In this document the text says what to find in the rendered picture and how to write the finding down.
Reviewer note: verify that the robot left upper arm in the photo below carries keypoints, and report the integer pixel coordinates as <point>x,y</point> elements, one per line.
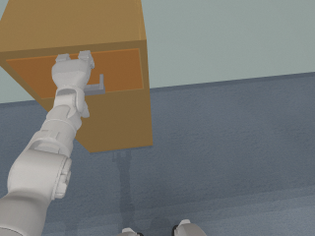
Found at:
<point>40,177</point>

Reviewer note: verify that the drawer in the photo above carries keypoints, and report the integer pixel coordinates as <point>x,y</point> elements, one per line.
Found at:
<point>121,70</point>

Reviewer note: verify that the robot shin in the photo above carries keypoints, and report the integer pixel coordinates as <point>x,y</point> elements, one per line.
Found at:
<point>184,221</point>
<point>128,229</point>

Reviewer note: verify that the robot right shin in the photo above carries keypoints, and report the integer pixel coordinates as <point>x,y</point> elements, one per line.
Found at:
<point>184,221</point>

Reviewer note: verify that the cabinet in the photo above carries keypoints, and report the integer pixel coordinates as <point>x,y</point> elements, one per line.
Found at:
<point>35,28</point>

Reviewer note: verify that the handle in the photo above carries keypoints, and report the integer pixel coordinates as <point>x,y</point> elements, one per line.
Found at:
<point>95,89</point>

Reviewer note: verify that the robot left forearm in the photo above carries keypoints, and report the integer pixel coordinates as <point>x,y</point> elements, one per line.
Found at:
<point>60,127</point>

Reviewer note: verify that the left robot hand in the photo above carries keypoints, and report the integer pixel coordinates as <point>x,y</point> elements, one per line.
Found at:
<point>73,72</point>

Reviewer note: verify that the robot left shin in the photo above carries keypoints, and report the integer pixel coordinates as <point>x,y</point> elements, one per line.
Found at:
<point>128,229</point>

